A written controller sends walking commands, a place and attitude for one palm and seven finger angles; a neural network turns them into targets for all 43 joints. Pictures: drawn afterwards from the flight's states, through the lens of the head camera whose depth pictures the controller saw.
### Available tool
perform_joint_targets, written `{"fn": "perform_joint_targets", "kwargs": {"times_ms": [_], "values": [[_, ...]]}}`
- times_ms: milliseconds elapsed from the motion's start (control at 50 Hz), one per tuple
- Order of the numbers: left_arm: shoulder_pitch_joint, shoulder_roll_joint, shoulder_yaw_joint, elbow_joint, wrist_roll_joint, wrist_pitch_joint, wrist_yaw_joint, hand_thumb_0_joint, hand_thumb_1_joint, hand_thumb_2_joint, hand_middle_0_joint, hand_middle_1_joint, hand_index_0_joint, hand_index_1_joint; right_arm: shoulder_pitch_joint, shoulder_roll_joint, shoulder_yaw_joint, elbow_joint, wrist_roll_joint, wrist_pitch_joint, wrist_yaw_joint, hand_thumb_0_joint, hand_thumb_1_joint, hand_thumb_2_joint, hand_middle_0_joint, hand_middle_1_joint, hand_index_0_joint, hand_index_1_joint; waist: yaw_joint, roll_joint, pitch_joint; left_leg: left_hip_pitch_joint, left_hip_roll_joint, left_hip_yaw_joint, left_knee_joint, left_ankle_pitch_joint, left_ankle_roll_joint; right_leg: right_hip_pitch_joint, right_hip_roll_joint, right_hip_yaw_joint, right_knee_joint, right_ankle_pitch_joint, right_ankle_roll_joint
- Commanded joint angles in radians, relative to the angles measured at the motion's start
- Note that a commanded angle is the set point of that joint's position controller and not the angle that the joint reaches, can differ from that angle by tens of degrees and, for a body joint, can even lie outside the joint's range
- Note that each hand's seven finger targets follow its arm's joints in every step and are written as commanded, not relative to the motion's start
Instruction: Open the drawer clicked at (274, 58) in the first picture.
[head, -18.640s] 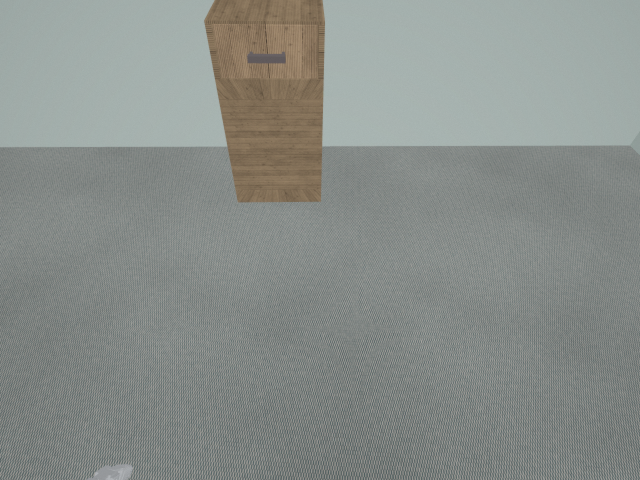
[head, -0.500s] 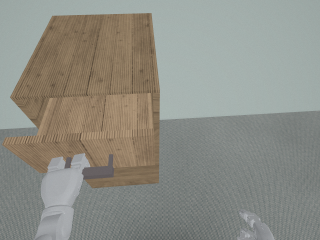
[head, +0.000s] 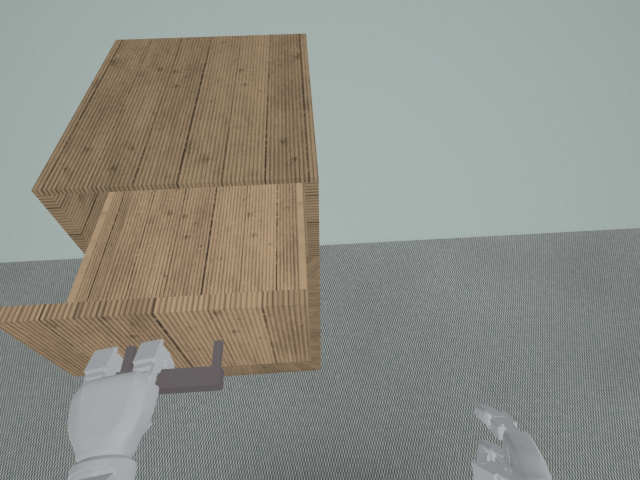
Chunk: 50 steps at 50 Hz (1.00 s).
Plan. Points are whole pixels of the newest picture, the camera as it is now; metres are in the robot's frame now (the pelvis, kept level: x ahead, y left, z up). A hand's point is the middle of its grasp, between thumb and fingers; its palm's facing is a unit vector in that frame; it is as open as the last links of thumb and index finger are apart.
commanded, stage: pull the drawer open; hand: left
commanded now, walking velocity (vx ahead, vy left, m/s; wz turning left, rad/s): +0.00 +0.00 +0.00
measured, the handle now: (172, 365) +0.26 +0.21 -0.02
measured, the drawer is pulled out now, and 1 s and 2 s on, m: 0.20 0.28 0.28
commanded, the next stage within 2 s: open the thumb to release the handle in 0.76 s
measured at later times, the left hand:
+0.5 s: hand (129, 461) +0.15 +0.24 -0.04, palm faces -0.08 -0.13 -0.99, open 5.6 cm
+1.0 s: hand out of the picture +0.12 +0.26 -0.04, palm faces -0.07 -0.04 -1.00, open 6.0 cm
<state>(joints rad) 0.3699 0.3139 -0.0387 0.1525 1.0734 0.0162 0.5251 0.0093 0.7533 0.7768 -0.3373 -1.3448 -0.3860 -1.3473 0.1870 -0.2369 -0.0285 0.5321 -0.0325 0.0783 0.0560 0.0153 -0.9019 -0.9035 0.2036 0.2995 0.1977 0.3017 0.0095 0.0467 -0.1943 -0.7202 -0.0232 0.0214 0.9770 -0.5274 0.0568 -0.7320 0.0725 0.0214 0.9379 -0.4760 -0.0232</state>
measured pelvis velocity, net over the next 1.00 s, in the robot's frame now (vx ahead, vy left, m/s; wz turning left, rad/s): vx -0.01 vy -0.01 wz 0.02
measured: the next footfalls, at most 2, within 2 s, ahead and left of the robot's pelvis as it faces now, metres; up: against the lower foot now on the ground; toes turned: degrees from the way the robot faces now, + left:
none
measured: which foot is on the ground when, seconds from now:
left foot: down 0.00-1.00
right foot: down 0.00-1.00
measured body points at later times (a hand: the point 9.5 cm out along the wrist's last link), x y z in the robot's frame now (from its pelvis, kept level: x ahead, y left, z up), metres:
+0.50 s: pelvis +0.00 +0.00 -0.01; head +0.05 -0.01 +0.44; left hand +0.15 +0.24 +0.02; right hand +0.21 -0.22 -0.10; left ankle -0.03 +0.08 -0.68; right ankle -0.02 -0.11 -0.68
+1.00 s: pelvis -0.01 -0.01 -0.03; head +0.06 -0.02 +0.41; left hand +0.11 +0.26 +0.02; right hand +0.22 -0.21 -0.13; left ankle -0.03 +0.08 -0.68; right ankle -0.01 -0.11 -0.68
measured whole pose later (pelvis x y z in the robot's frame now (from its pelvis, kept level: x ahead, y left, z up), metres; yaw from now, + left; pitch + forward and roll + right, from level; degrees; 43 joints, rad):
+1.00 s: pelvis -0.01 -0.01 -0.03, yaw +1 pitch +19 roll -1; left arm 0.67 0.39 0.08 -0.07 1.11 -0.22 0.57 -0.01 0.68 0.78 -0.36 -1.33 -0.36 -1.32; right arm 0.13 -0.22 -0.02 0.48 -0.07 0.09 0.07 0.02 -0.90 -0.90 0.20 0.30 0.20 0.30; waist 0.09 0.04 -0.22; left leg -0.90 -0.04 0.01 1.16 -0.59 0.05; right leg -0.92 0.06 0.00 1.13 -0.55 -0.03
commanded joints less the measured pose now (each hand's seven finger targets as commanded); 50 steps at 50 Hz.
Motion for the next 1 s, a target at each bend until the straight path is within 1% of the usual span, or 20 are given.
{"fn": "perform_joint_targets", "kwargs": {"times_ms": [0, 40, 80, 220, 300, 320, 360, 460, 540, 700, 740, 760, 820, 840, 860, 880, 900, 920, 960, 980], "values": [[0.131, 0.111, 0.049, -0.214, 0.014, -0.029, 0.055, 0.000, 0.900, 0.900, -0.400, -1.350, -0.400, -1.350, -0.089, -0.117, -0.041, -0.156, -0.005, -0.047, -0.001, 0.000, -0.900, -0.900, 0.200, 0.300, 0.200, 0.300, 0.040, 0.014, -0.197, 0.215, 0.022, -0.051, -0.109, 0.541, -0.029, 0.072, -0.008, -0.033, -0.080, 0.377, -0.046], [0.190, 0.126, 0.075, -0.213, -0.001, -0.037, 0.057, 0.000, 0.900, 0.900, -0.400, -1.350, -0.400, -1.350, -0.087, -0.114, -0.039, -0.160, -0.002, -0.048, -0.002, 0.000, -0.900, -0.900, 0.200, 0.300, 0.200, 0.300, 0.047, -0.002, -0.193, 0.203, 0.019, -0.051, -0.107, 0.554, -0.032, 0.097, -0.008, -0.026, -0.076, 0.407, -0.049], [0.209, 0.102, 0.050, -0.219, 0.004, -0.042, 0.055, 0.000, 0.900, 0.900, -0.400, -1.350, -0.400, -1.350, -0.092, -0.112, -0.038, -0.164, -0.002, -0.047, 0.000, 0.000, -0.900, -0.900, 0.200, 0.300, 0.200, 0.300, 0.044, -0.010, -0.157, 0.191, 0.020, -0.055, -0.106, 0.536, -0.031, 0.077, -0.007, -0.030, -0.073, 0.386, -0.049], [0.275, 0.096, 0.048, -0.257, 0.006, -0.062, 0.053, 0.000, 0.900, 0.900, -0.400, -1.350, -0.400, -1.350, -0.101, -0.108, -0.032, -0.179, -0.008, -0.049, 0.008, 0.000, -0.900, -0.900, 0.200, 0.300, 0.200, 0.300, 0.046, -0.022, -0.150, 0.178, 0.018, -0.051, -0.089, 0.516, -0.026, 0.054, -0.010, -0.032, -0.065, 0.373, -0.048], [0.322, 0.126, 0.083, -0.272, 0.007, -0.078, 0.055, 0.000, 0.900, 0.900, -0.400, -1.350, -0.400, -1.350, -0.100, -0.107, -0.028, -0.185, -0.011, -0.051, 0.008, 0.000, -0.900, -0.900, 0.200, 0.300, 0.200, 0.300, 0.058, -0.016, -0.168, 0.166, 0.013, -0.044, -0.079, 0.505, -0.025, 0.054, -0.010, -0.026, -0.056, 0.380, -0.048], [0.329, 0.115, 0.078, -0.264, 0.004, -0.080, 0.055, 0.000, 0.900, 0.900, -0.400, -1.350, -0.400, -1.350, -0.100, -0.104, -0.028, -0.186, -0.009, -0.050, 0.007, 0.000, -0.900, -0.900, 0.200, 0.300, 0.200, 0.300, 0.053, -0.028, -0.144, 0.156, 0.011, -0.047, -0.080, 0.499, -0.024, 0.057, -0.009, -0.026, -0.057, 0.381, -0.049], [0.347, 0.122, 0.082, -0.295, 0.010, -0.089, 0.055, 0.000, 0.900, 0.900, -0.400, -1.350, -0.400, -1.350, -0.101, -0.104, -0.025, -0.192, -0.013, -0.052, 0.012, 0.000, -0.900, -0.900, 0.200, 0.300, 0.200, 0.300, 0.063, 0.003, -0.175, 0.178, 0.013, -0.049, -0.075, 0.530, -0.028, 0.042, -0.009, -0.023, -0.046, 0.379, -0.050], [0.455, 0.121, 0.088, -0.327, -0.003, -0.109, 0.048, 0.000, 0.900, 0.900, -0.400, -1.350, -0.400, -1.350, -0.100, -0.098, -0.024, -0.202, -0.014, -0.053, 0.019, 0.000, -0.900, -0.900, 0.200, 0.300, 0.200, 0.300, 0.076, -0.009, -0.193, 0.184, 0.015, -0.045, -0.060, 0.582, -0.028, 0.058, -0.010, -0.014, -0.040, 0.428, -0.051], [0.526, 0.121, 0.098, -0.345, -0.013, -0.133, 0.039, 0.000, 0.900, 0.900, -0.400, -1.350, -0.400, -1.350, -0.111, -0.088, -0.022, -0.208, -0.015, -0.052, 0.023, 0.000, -0.900, -0.900, 0.200, 0.300, 0.200, 0.300, 0.080, -0.023, -0.157, 0.154, 0.015, -0.047, -0.057, 0.589, -0.025, 0.066, -0.010, -0.015, -0.037, 0.445, -0.054], [0.588, 0.137, 0.128, -0.383, -0.001, -0.190, 0.039, 0.000, 0.900, 0.900, -0.400, -1.350, -0.400, -1.350, -0.117, -0.085, -0.023, -0.220, -0.028, -0.052, 0.031, 0.000, -0.900, -0.900, 0.200, 0.300, 0.200, 0.300, 0.085, -0.020, -0.153, 0.136, 0.006, -0.046, -0.019, 0.531, -0.031, -0.030, -0.007, -0.006, -0.014, 0.362, -0.058], [0.617, 0.141, 0.141, -0.406, -0.002, -0.203, 0.042, 0.000, 0.900, 0.900, -0.400, -1.350, -0.400, -1.350, -0.121, -0.082, -0.023, -0.222, -0.031, -0.052, 0.029, 0.000, -0.900, -0.900, 0.200, 0.300, 0.200, 0.300, 0.093, 0.008, -0.159, 0.136, 0.007, -0.048, -0.018, 0.552, -0.034, -0.027, -0.004, -0.015, -0.003, 0.363, -0.062], [0.636, 0.133, 0.129, -0.419, -0.001, -0.207, 0.041, 0.000, 0.900, 0.900, -0.400, -1.350, -0.400, -1.350, -0.114, -0.084, -0.021, -0.228, -0.033, -0.054, 0.035, 0.000, -0.900, -0.900, 0.200, 0.300, 0.200, 0.300, 0.095, 0.015, -0.185, 0.156, 0.006, -0.050, -0.007, 0.577, -0.041, -0.050, -0.005, -0.010, 0.006, 0.357, -0.061], [0.643, 0.110, 0.107, -0.430, -0.011, -0.205, 0.032, 0.000, 0.900, 0.900, -0.400, -1.350, -0.400, -1.350, -0.122, -0.083, -0.026, -0.236, -0.031, -0.049, 0.034, 0.000, -0.900, -0.900, 0.200, 0.300, 0.200, 0.300, 0.087, -0.006, -0.154, 0.131, 0.009, -0.053, -0.003, 0.543, -0.039, -0.065, -0.006, -0.034, 0.007, 0.316, -0.058], [0.335, 0.317, 0.321, -0.403, 0.026, -0.216, 0.077, 0.000, 0.900, 0.900, -0.400, -1.350, -0.400, -1.350, -0.118, -0.095, -0.041, -0.184, -0.030, -0.023, 0.009, 0.000, -0.900, -0.900, 0.200, 0.300, 0.200, 0.300, 0.052, -0.054, -0.095, 0.053, 0.009, -0.062, 0.025, 0.451, -0.048, -0.134, -0.007, -0.010, 0.034, 0.298, -0.056], [0.352, 0.277, 0.313, -0.394, 0.043, -0.225, 0.097, 0.000, 0.830, 0.870, -0.395, -1.342, -0.395, -1.342, -0.116, -0.101, -0.033, -0.195, -0.049, -0.026, 0.002, 0.000, -0.900, -0.900, 0.200, 0.300, 0.200, 0.300, 0.077, -0.022, -0.150, 0.044, -0.007, -0.051, 0.031, 0.384, -0.043, -0.130, -0.010, -0.017, 0.050, 0.269, -0.055], [0.373, 0.234, 0.279, -0.327, 0.050, -0.226, 0.099, 0.000, 0.760, 0.840, -0.390, -1.335, -0.390, -1.335, -0.120, -0.090, -0.029, -0.192, -0.044, -0.031, -0.004, 0.000, -0.900, -0.900, 0.200, 0.300, 0.200, 0.300, 0.062, -0.030, -0.104, 0.026, -0.006, -0.052, 0.034, 0.354, -0.040, -0.152, -0.008, -0.034, 0.049, 0.245, -0.058], [0.361, 0.233, 0.284, -0.362, 0.047, -0.236, 0.101, 0.000, 0.690, 0.810, -0.385, -1.327, -0.385, -1.327, -0.126, -0.092, -0.033, -0.201, -0.043, -0.036, 0.001, 0.000, -0.900, -0.900, 0.200, 0.300, 0.200, 0.300, 0.080, 0.000, -0.155, 0.051, -0.007, -0.055, 0.035, 0.375, -0.053, -0.178, -0.011, -0.019, 0.060, 0.219, -0.062], [0.385, 0.214, 0.270, -0.371, 0.029, -0.232, 0.100, 0.000, 0.620, 0.780, -0.380, -1.320, -0.380, -1.320, -0.122, -0.094, -0.040, -0.206, -0.039, -0.039, 0.000, 0.000, -0.900, -0.900, 0.200, 0.300, 0.200, 0.300, 0.081, 0.037, -0.181, 0.071, -0.006, -0.053, 0.035, 0.377, -0.053, -0.165, -0.013, -0.036, 0.057, 0.209, -0.061], [0.368, 0.220, 0.281, -0.393, -0.005, -0.208, 0.103, 0.000, 0.480, 0.720, -0.370, -1.305, -0.370, -1.305, -0.110, -0.101, -0.048, -0.200, -0.033, -0.036, -0.004, 0.000, -0.900, -0.900, 0.200, 0.300, 0.200, 0.300, 0.079, 0.031, -0.248, 0.110, -0.004, -0.057, 0.037, 0.430, -0.059, -0.150, -0.013, -0.033, 0.059, 0.237, -0.056], [0.390, 0.192, 0.254, -0.400, -0.026, -0.194, 0.096, 0.000, 0.410, 0.690, -0.365, -1.298, -0.365, -1.298, -0.111, -0.101, -0.052, -0.202, -0.031, -0.034, -0.010, 0.000, -0.900, -0.900, 0.200, 0.300, 0.200, 0.300, 0.076, 0.028, -0.254, 0.110, -0.005, -0.053, 0.030, 0.433, -0.048, -0.109, -0.011, -0.047, 0.047, 0.263, -0.052]]}}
